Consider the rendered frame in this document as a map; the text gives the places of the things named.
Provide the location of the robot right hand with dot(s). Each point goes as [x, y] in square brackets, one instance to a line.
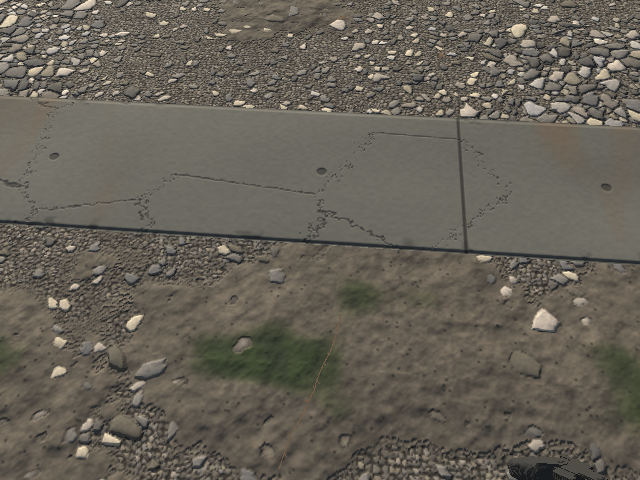
[551, 468]

